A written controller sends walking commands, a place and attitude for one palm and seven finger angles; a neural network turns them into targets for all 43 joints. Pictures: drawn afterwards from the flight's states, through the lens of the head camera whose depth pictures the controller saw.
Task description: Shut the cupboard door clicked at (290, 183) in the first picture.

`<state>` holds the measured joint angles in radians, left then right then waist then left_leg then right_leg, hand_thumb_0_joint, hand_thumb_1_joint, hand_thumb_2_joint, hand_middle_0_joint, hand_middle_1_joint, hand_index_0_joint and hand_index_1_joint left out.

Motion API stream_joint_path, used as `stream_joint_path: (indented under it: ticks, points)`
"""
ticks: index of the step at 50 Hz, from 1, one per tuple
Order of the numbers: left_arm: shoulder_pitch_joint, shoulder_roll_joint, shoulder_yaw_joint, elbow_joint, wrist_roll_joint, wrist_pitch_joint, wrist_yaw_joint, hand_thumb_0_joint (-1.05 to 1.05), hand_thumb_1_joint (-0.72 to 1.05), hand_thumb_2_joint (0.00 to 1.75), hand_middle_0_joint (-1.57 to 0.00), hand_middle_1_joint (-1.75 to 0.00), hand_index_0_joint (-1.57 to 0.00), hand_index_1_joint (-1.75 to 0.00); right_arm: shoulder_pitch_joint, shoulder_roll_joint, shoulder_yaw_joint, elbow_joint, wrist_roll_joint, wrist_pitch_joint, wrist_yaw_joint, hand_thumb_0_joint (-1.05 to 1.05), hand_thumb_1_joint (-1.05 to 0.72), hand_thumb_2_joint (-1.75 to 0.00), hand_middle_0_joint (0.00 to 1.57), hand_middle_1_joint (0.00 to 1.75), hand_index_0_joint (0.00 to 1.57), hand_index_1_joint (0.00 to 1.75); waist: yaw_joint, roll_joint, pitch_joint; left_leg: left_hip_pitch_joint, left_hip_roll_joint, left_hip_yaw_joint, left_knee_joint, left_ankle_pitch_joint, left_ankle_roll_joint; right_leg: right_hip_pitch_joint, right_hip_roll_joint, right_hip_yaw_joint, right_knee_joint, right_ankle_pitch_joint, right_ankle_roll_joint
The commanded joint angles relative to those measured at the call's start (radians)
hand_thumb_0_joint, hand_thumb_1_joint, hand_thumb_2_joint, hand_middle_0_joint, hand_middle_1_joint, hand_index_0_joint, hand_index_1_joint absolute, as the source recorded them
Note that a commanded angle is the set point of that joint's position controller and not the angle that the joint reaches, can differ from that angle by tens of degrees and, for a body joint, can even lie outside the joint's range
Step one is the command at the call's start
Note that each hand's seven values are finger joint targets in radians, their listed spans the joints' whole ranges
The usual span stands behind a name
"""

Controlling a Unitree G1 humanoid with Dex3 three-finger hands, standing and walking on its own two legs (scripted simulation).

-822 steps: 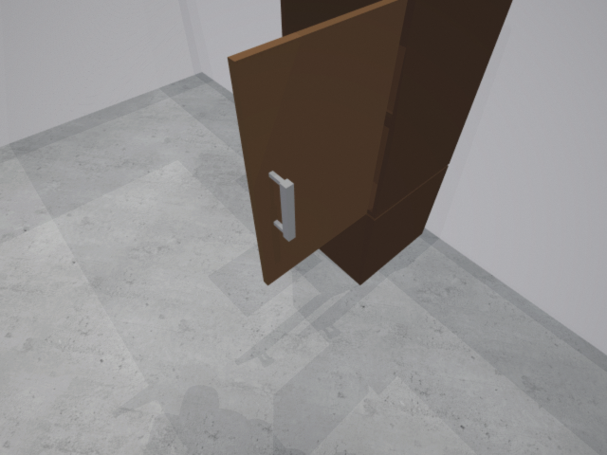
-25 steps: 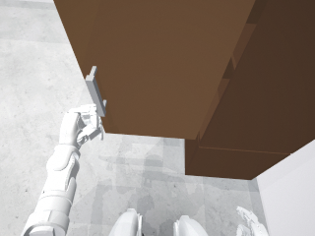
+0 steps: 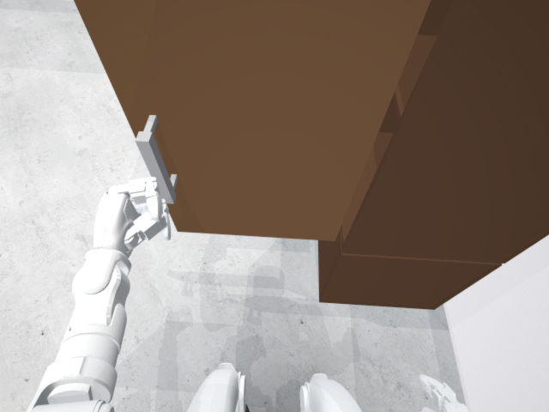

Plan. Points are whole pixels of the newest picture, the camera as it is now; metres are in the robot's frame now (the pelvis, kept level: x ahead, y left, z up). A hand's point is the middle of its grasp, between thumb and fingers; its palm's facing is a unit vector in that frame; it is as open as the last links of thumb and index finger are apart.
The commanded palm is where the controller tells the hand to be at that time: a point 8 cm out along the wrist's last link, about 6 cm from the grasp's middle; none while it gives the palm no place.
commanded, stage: push the door shut along its arc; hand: left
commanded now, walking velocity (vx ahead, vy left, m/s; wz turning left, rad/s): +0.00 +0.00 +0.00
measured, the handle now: (161, 162) +0.49 +0.20 +0.04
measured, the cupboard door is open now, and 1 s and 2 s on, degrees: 90 79 65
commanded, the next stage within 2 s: pull the fist back off the door in 1.90 s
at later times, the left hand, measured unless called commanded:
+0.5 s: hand (170, 189) +0.42 +0.17 +0.05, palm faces -0.15 -0.99 -0.02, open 3.1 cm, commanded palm +0.42 +0.22 +0.04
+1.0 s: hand (198, 160) +0.48 +0.14 +0.05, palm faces -0.27 -0.96 -0.02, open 3.1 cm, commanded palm +0.49 +0.18 +0.04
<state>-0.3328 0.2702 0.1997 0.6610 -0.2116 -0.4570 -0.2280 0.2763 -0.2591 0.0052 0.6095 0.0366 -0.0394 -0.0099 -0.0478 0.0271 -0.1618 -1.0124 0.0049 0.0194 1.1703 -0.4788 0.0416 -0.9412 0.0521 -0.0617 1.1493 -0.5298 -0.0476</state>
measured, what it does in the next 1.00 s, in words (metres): stands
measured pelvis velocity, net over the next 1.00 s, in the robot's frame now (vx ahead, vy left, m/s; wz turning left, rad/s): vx -0.01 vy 0.01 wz -0.02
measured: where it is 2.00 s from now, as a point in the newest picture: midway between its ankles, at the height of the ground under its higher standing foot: outside the picture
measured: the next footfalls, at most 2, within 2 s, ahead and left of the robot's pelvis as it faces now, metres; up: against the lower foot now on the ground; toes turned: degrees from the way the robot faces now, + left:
none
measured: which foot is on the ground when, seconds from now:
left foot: down 0.00-1.00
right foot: down 0.00-1.00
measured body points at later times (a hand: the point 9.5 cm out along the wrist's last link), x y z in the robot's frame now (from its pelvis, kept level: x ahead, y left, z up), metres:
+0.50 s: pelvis -0.01 +0.00 -0.01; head +0.09 +0.02 +0.43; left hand +0.43 +0.23 +0.05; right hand +0.08 -0.26 -0.12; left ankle +0.04 +0.09 -0.64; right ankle +0.01 -0.09 -0.64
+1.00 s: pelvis -0.01 +0.01 -0.02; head +0.11 +0.03 +0.41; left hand +0.49 +0.19 +0.05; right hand +0.01 -0.26 -0.13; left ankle +0.04 +0.09 -0.64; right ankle +0.01 -0.09 -0.64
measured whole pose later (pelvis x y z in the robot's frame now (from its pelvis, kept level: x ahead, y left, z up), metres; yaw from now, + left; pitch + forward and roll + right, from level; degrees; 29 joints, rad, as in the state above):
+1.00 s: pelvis -0.01 +0.01 -0.02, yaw -1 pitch +24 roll -4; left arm -0.93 0.44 0.23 1.18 -0.13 -0.41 -0.38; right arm 0.35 -0.28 0.03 0.65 0.03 -0.03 0.01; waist -0.17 0.05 -0.16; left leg -1.22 0.01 0.00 1.27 -0.48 0.06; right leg -1.13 0.06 -0.08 1.22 -0.52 -0.04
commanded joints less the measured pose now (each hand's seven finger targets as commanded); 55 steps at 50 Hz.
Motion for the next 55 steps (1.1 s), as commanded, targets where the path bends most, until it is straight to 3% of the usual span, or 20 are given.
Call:
stream_joint_path:
  ticks: [1,3,6,8,11,13,15,17,19,22,24,25,29,30,36,39,44,46,48,55]
  points:
    - [-0.296,0.159,0.033,-0.204,-0.019,-0.063,-0.004,0.00,0.90,0.90,-1.30,-1.50,-1.30,-1.50,0.018,-0.144,-0.052,-0.115,0.003,-0.036,-0.014,0.00,-0.90,-0.90,0.20,0.30,0.20,0.30,-0.002,0.017,-0.342,0.260,0.004,-0.061,-0.152,0.205,-0.008,0.157,-0.025,0.077,-0.173,0.272,0.020]
    - [-0.343,0.204,0.057,-0.189,-0.014,-0.066,-0.008,0.00,0.90,0.90,-1.30,-1.50,-1.30,-1.50,0.026,-0.151,-0.051,-0.106,0.001,-0.035,-0.018,0.00,-0.90,-0.90,0.20,0.30,0.20,0.30,-0.014,0.000,-0.337,0.246,0.005,-0.065,-0.140,0.205,-0.005,0.159,-0.023,0.083,-0.167,0.279,0.019]
    - [-0.427,0.184,0.025,-0.176,-0.005,-0.080,-0.026,0.00,0.90,0.90,-1.30,-1.50,-1.30,-1.50,0.022,-0.147,-0.049,-0.099,0.002,-0.038,-0.019,0.00,-0.90,-0.90,0.20,0.30,0.20,0.30,-0.026,0.035,-0.349,0.269,0.006,-0.070,-0.137,0.190,-0.008,0.124,-0.025,0.079,-0.162,0.255,0.017]
    - [-0.445,0.224,0.057,-0.125,-0.011,-0.075,-0.040,0.00,0.90,0.90,-1.30,-1.50,-1.30,-1.50,0.032,-0.156,-0.048,-0.092,0.002,-0.036,-0.021,0.00,-0.90,-0.90,0.20,0.30,0.20,0.30,-0.026,0.020,-0.347,0.260,0.007,-0.074,-0.128,0.186,-0.006,0.122,-0.021,0.083,-0.164,0.247,0.015]
    - [-0.525,0.216,0.036,-0.060,-0.006,-0.066,-0.067,0.00,0.90,0.90,-1.30,-1.50,-1.30,-1.50,0.034,-0.154,-0.044,-0.084,0.006,-0.032,-0.024,0.00,-0.90,-0.90,0.20,0.30,0.20,0.30,-0.042,0.017,-0.342,0.241,0.006,-0.073,-0.120,0.176,-0.004,0.108,-0.025,0.087,-0.164,0.239,0.018]
    - [-0.538,0.243,0.057,-0.034,-0.011,-0.058,-0.082,0.00,0.90,0.90,-1.30,-1.50,-1.30,-1.50,0.045,-0.160,-0.044,-0.084,0.005,-0.032,-0.021,0.00,-0.90,-0.90,0.20,0.30,0.20,0.30,-0.030,0.055,-0.373,0.263,0.006,-0.081,-0.116,0.193,-0.007,0.104,-0.022,0.082,-0.152,0.245,0.010]
    - [-0.588,0.225,0.034,-0.012,-0.010,-0.054,-0.096,0.00,0.90,0.90,-1.30,-1.50,-1.30,-1.50,0.049,-0.160,-0.042,-0.081,0.007,-0.027,-0.020,0.00,-0.90,-0.90,0.20,0.30,0.20,0.30,-0.046,0.045,-0.381,0.271,0.008,-0.085,-0.113,0.208,-0.005,0.088,-0.022,0.079,-0.149,0.259,0.013]
    - [-0.603,0.254,0.059,0.035,-0.009,-0.046,-0.105,0.00,0.90,0.90,-1.30,-1.50,-1.30,-1.50,0.063,-0.165,-0.043,-0.077,0.007,-0.022,-0.018,0.00,-0.90,-0.90,0.20,0.30,0.20,0.30,-0.047,0.017,-0.379,0.250,0.009,-0.086,-0.107,0.206,-0.004,0.094,-0.021,0.078,-0.146,0.256,0.013]
    - [-0.605,0.271,0.075,0.060,-0.009,-0.043,-0.117,0.00,0.90,0.90,-1.30,-1.50,-1.30,-1.50,0.070,-0.167,-0.042,-0.079,0.006,-0.018,-0.014,0.00,-0.90,-0.90,0.20,0.30,0.20,0.30,-0.036,0.041,-0.392,0.253,0.008,-0.085,-0.103,0.228,-0.006,0.096,-0.021,0.076,-0.137,0.275,0.010]
    - [-0.660,0.292,0.082,0.093,-0.003,-0.046,-0.130,0.00,0.90,0.90,-1.30,-1.50,-1.30,-1.50,0.084,-0.170,-0.043,-0.076,0.008,-0.010,-0.013,0.00,-0.90,-0.90,0.20,0.30,0.20,0.30,-0.053,0.015,-0.384,0.225,0.009,-0.085,-0.096,0.207,-0.001,0.088,-0.020,0.081,-0.140,0.253,0.013]
    - [-0.692,0.281,0.064,0.102,0.002,-0.050,-0.142,0.00,0.90,0.90,-1.30,-1.50,-1.30,-1.50,0.091,-0.173,-0.044,-0.071,0.007,-0.010,-0.010,0.00,-0.90,-0.90,0.20,0.30,0.20,0.30,-0.054,0.056,-0.403,0.257,0.010,-0.094,-0.094,0.220,-0.004,0.055,-0.018,0.072,-0.127,0.250,0.008]
    - [-0.739,0.251,0.031,0.111,0.004,-0.048,-0.145,0.00,0.90,0.90,-1.30,-1.50,-1.30,-1.50,0.097,-0.173,-0.044,-0.063,0.009,-0.008,-0.010,0.00,-0.90,-0.90,0.20,0.30,0.20,0.30,-0.078,0.059,-0.386,0.274,0.014,-0.101,-0.096,0.216,-0.003,0.015,-0.017,0.063,-0.130,0.238,0.008]
    - [-0.821,0.258,0.022,0.178,0.018,-0.046,-0.148,0.00,0.90,0.90,-1.30,-1.50,-1.30,-1.50,0.121,-0.188,-0.048,-0.041,0.007,-0.008,-0.010,0.00,-0.90,-0.90,0.20,0.30,0.20,0.30,-0.099,0.060,-0.377,0.284,0.017,-0.122,-0.098,0.170,-0.003,-0.050,-0.012,0.055,-0.133,0.174,0.006]
    - [-0.882,0.253,0.006,0.171,0.022,-0.047,-0.151,0.00,0.90,0.90,-1.30,-1.50,-1.30,-1.50,0.127,-0.190,-0.049,-0.033,0.006,-0.011,-0.011,0.00,-0.90,-0.90,0.20,0.30,0.20,0.30,-0.119,0.060,-0.386,0.290,0.019,-0.128,-0.092,0.163,-0.001,-0.072,-0.012,0.053,-0.130,0.168,0.007]
    - [-0.977,0.283,0.010,0.234,0.037,-0.037,-0.162,0.00,0.90,0.90,-1.30,-1.50,-1.30,-1.50,0.156,-0.203,-0.048,-0.014,0.002,-0.014,-0.009,0.00,-0.90,-0.90,0.20,0.30,0.20,0.30,-0.136,0.093,-0.417,0.312,0.023,-0.148,-0.083,0.151,-0.003,-0.129,-0.008,0.045,-0.118,0.142,0.001]
    - [-1.013,0.285,0.008,0.237,0.044,-0.041,-0.163,0.00,0.90,0.90,-1.30,-1.50,-1.30,-1.50,0.170,-0.205,-0.049,-0.010,-0.003,-0.018,-0.004,0.00,-0.90,-0.90,0.20,0.30,0.20,0.30,-0.134,0.148,-0.457,0.369,0.026,-0.169,-0.084,0.182,-0.011,-0.166,-0.006,0.035,-0.102,0.153,-0.004]
    - [-1.051,0.294,0.010,0.284,0.057,-0.024,-0.160,0.00,0.90,0.90,-1.30,-1.50,-1.30,-1.50,0.188,-0.207,-0.045,-0.007,-0.005,-0.010,0.003,0.00,-0.90,-0.90,0.20,0.30,0.20,0.30,-0.152,0.129,-0.446,0.357,0.030,-0.174,-0.075,0.202,-0.009,-0.183,-0.002,0.030,-0.099,0.161,-0.002]
    - [-1.098,0.346,0.049,0.300,0.067,-0.018,-0.151,0.00,0.90,0.90,-1.30,-1.50,-1.30,-1.50,0.199,-0.213,-0.044,-0.003,-0.007,-0.009,0.001,0.00,-0.90,-0.90,0.20,0.30,0.20,0.30,-0.163,0.106,-0.431,0.309,0.029,-0.167,-0.062,0.176,-0.003,-0.175,0.000,0.036,-0.099,0.148,0.000]
    - [-1.106,0.380,0.075,0.295,0.072,-0.019,-0.150,0.00,0.90,0.90,-1.30,-1.50,-1.30,-1.50,0.209,-0.215,-0.040,-0.015,-0.011,-0.010,0.003,0.00,-0.90,-0.90,0.20,0.30,0.20,0.30,-0.151,0.123,-0.476,0.314,0.028,-0.165,-0.051,0.209,-0.003,-0.160,0.004,0.035,-0.083,0.162,-0.004]
    - [-1.180,0.386,0.054,0.356,0.089,0.008,-0.175,0.00,0.90,0.90,-1.30,-1.50,-1.30,-1.50,0.224,-0.213,-0.034,-0.005,-0.010,-0.005,0.005,0.00,-0.90,-0.90,0.20,0.30,0.20,0.30,-0.190,0.129,-0.454,0.276,0.034,-0.155,-0.018,0.216,0.002,-0.187,0.009,0.042,-0.085,0.169,0.002]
